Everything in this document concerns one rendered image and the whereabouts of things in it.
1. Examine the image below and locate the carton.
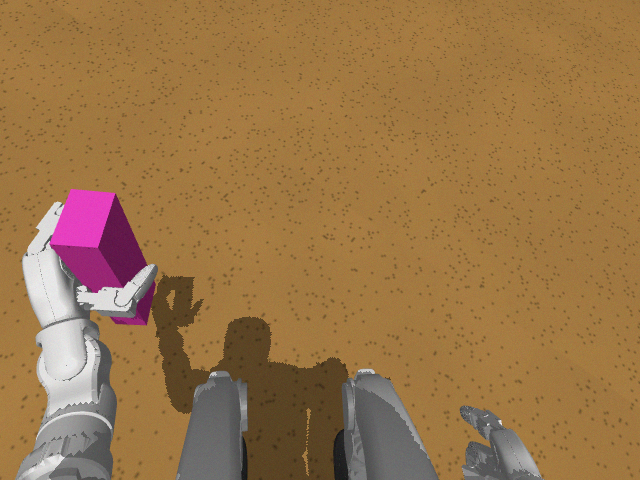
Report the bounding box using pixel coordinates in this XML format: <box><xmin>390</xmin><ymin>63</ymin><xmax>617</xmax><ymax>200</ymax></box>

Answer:
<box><xmin>49</xmin><ymin>189</ymin><xmax>156</xmax><ymax>325</ymax></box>

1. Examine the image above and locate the right robot foot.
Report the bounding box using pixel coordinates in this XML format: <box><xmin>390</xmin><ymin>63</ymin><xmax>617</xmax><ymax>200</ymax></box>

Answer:
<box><xmin>333</xmin><ymin>429</ymin><xmax>349</xmax><ymax>480</ymax></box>

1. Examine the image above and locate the left robot hand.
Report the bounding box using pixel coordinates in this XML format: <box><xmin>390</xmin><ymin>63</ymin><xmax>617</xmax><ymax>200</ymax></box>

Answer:
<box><xmin>22</xmin><ymin>202</ymin><xmax>158</xmax><ymax>329</ymax></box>

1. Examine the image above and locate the left robot arm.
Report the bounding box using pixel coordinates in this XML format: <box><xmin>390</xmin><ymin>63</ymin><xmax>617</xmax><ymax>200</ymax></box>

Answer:
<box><xmin>15</xmin><ymin>317</ymin><xmax>117</xmax><ymax>480</ymax></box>

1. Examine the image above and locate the right robot hand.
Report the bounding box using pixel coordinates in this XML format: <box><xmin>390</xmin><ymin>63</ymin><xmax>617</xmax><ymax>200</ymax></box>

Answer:
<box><xmin>460</xmin><ymin>406</ymin><xmax>542</xmax><ymax>480</ymax></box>

